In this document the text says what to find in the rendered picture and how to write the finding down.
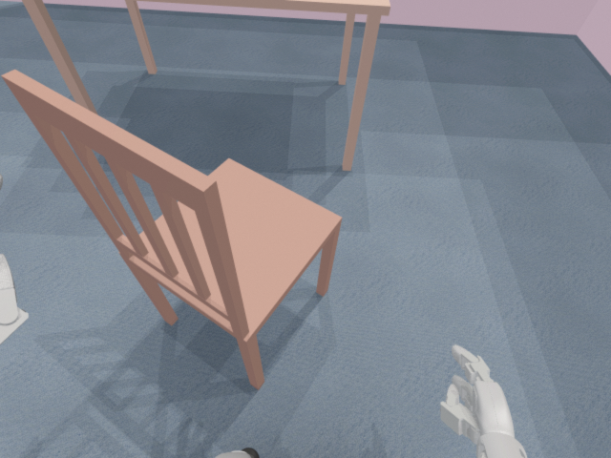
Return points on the right robot forearm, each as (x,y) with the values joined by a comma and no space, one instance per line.
(499,445)

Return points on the table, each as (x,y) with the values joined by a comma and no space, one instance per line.
(373,8)

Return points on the robot left hand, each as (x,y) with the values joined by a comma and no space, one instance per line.
(11,316)

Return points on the chair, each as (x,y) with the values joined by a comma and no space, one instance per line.
(233,245)

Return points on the robot right hand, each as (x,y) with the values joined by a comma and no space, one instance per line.
(485,410)

